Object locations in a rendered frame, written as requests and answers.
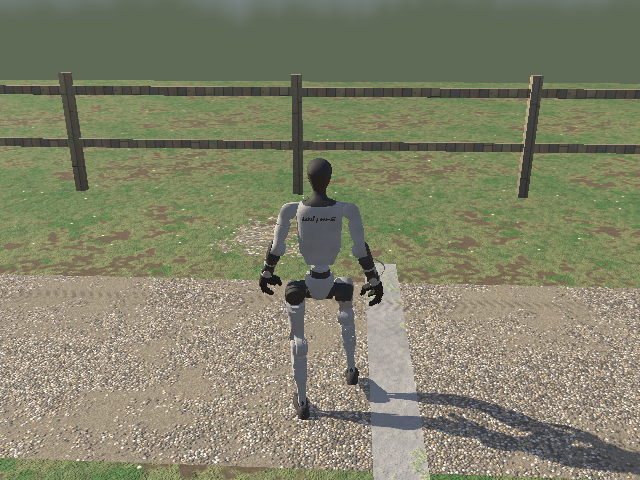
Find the right robot shin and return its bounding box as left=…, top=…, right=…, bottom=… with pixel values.
left=341, top=308, right=356, bottom=373

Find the robot right hand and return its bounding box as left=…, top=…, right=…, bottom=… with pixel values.
left=360, top=281, right=384, bottom=306

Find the left robot shin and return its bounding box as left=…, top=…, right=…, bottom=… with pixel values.
left=290, top=340, right=307, bottom=406

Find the robot shin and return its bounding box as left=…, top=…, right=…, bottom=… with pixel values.
left=341, top=308, right=356, bottom=373
left=290, top=340, right=307, bottom=406

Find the right robot forearm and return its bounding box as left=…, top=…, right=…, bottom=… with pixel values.
left=358, top=242, right=380, bottom=286

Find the robot left hand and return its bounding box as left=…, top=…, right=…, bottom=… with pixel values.
left=259, top=274, right=282, bottom=295

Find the right robot upper arm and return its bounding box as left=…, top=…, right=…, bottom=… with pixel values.
left=340, top=202, right=368, bottom=258

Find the left robot forearm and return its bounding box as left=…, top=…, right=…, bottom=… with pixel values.
left=261, top=240, right=280, bottom=278

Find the left robot upper arm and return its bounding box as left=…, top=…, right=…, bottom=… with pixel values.
left=270, top=202, right=299, bottom=256

